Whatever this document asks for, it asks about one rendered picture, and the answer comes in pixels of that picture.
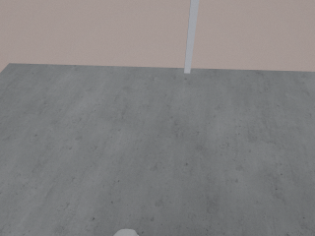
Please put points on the panel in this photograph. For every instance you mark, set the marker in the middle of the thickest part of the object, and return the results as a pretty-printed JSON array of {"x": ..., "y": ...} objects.
[{"x": 192, "y": 22}]

